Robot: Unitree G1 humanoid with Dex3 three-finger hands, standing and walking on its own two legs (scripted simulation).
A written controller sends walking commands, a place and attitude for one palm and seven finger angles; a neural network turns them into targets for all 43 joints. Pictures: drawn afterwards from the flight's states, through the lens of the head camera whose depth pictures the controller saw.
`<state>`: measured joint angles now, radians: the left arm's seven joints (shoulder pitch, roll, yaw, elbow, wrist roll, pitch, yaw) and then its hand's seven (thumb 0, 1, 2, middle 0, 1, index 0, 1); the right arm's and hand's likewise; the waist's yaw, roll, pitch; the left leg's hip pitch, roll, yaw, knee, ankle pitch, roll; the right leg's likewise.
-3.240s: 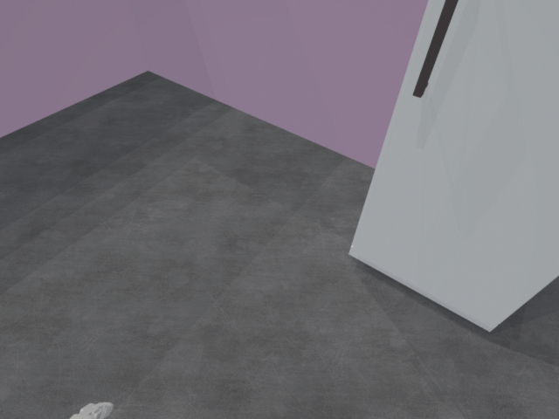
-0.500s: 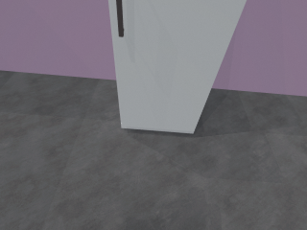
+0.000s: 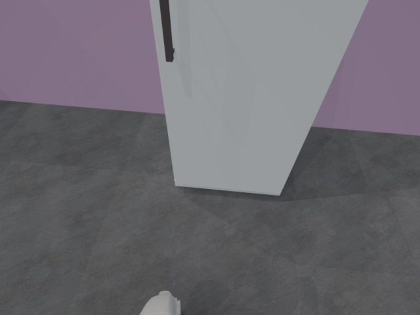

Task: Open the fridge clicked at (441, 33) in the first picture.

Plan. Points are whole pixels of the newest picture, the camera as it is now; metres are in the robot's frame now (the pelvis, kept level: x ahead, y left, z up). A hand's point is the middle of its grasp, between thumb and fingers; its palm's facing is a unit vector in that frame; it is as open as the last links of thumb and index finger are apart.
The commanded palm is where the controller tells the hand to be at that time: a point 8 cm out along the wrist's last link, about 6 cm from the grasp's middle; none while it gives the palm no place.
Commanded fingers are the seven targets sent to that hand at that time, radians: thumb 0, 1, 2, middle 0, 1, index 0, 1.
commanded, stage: take the last steps up to it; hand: left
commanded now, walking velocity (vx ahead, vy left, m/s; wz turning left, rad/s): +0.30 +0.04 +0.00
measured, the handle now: out of the picture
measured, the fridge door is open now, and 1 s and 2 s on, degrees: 0 0 0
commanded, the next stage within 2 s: come to a stop and stand still in 0.60 s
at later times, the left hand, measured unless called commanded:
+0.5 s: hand (130, 244) +0.29 +0.22 -0.15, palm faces -0.02 -0.98 -0.20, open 7.3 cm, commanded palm none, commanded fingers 0.00 0.90 0.90 -0.20 -0.30 -0.20 -0.30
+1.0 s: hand (137, 236) +0.33 +0.22 -0.19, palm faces +0.05 -0.99 -0.15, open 7.3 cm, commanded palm none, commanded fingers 0.00 0.90 0.90 -0.20 -0.30 -0.20 -0.30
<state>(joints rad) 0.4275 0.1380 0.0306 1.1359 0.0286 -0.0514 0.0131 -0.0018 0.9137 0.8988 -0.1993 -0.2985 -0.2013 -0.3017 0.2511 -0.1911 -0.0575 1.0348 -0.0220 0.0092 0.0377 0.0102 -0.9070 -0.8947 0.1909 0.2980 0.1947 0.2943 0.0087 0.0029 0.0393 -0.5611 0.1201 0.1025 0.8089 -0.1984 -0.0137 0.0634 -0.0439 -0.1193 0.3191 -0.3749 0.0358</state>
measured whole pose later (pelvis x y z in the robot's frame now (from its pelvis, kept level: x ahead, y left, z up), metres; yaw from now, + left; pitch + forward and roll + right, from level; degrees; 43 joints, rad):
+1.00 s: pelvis +0.32 +0.05 +0.00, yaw -2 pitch -1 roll -1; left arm 0.26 0.16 0.04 1.07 0.01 0.04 0.04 0.00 0.91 0.90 -0.20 -0.30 -0.20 -0.30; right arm 0.15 -0.14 -0.03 1.03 -0.01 0.01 -0.03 0.01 -0.92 -0.89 0.19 0.30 0.20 0.29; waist 0.03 -0.04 0.09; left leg -0.33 0.05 0.12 0.57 -0.22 0.05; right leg -0.29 -0.04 -0.07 0.82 -0.53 0.02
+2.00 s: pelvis +0.26 +0.05 +0.01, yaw -3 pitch -2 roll +0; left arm 0.26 0.14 0.01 1.17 0.01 0.01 0.03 0.01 0.92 0.90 -0.20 -0.30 -0.20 -0.30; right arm 0.29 -0.12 0.00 1.15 -0.01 -0.01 -0.04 0.03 -0.93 -0.89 0.20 0.30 0.20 0.30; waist 0.00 -0.01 0.03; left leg -0.10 0.01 0.11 0.42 -0.28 0.02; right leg -0.15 -0.09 -0.05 0.43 -0.24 0.06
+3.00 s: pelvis +0.24 +0.00 +0.01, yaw -2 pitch -2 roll +1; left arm 0.26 0.16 0.00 1.12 0.01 -0.01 0.02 0.00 0.91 0.90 -0.20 -0.30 -0.20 -0.30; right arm 0.29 -0.15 0.01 1.12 -0.01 -0.01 -0.02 0.01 -0.91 -0.89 0.19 0.30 0.20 0.29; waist 0.00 0.01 0.05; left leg -0.17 0.07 0.07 0.45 -0.25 -0.05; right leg -0.22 -0.03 -0.08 0.49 -0.24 -0.02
